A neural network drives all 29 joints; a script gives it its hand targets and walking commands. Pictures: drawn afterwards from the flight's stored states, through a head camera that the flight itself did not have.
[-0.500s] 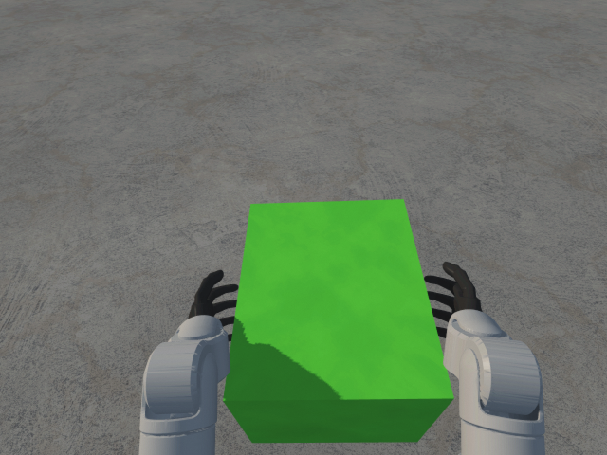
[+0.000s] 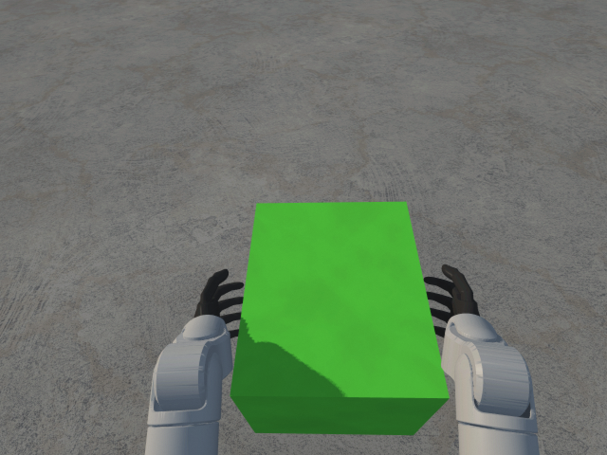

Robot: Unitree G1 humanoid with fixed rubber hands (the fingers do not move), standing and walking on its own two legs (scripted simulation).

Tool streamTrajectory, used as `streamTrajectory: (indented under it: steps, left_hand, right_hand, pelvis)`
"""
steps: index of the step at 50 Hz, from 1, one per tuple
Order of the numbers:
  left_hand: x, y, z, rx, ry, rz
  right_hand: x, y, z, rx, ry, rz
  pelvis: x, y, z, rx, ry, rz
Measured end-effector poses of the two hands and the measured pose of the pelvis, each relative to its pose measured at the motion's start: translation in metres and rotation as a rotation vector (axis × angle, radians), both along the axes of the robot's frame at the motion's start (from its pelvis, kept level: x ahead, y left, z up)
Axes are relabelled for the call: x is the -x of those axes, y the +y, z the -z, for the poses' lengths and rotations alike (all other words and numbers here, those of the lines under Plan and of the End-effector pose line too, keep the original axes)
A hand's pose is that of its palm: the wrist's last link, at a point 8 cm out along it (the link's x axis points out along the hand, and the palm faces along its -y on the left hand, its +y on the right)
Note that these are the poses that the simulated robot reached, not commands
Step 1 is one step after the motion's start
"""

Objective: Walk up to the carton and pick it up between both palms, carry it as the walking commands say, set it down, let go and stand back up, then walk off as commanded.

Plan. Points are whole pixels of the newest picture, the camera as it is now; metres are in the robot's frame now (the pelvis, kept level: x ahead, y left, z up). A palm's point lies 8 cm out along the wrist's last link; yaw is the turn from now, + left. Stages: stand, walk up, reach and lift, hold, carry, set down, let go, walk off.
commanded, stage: carry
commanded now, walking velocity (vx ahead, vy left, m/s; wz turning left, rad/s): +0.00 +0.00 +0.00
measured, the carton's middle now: (332, 315) +0.33 -0.01 -0.02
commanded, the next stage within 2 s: hold in 0.82 s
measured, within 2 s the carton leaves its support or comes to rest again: neither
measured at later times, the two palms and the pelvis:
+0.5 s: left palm (218, 323) +0.28 +0.14 +0.05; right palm (462, 317) +0.29 -0.17 +0.06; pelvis +0.02 -0.01 +0.00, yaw +1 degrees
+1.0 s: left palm (218, 342) +0.27 +0.15 +0.02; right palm (458, 344) +0.27 -0.17 +0.02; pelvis +0.02 +0.00 +0.01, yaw -2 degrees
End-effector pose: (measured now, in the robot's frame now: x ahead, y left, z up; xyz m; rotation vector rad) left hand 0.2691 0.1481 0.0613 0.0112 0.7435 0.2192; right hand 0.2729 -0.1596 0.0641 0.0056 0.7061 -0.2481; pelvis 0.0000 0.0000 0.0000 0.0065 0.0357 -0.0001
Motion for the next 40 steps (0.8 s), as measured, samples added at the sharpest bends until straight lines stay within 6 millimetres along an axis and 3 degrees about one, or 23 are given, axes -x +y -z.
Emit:
streamTrajectory:
  steps: [20,40]
  left_hand:
    - [-0.011,-0.006,0.006,0.006,-0.024,-0.001]
    - [-0.014,-0.002,0.017,0.013,-0.017,0.011]
  right_hand:
    - [-0.014,-0.006,0.005,0.01,-0.017,-0.019]
    - [-0.016,-0.004,0.014,0.016,-0.003,-0.025]
  pelvis:
    - [-0.015,-0.009,0.001,-0.001,-0.005,-0.01]
    - [-0.017,-0.005,0.0,0.004,0.001,-0.004]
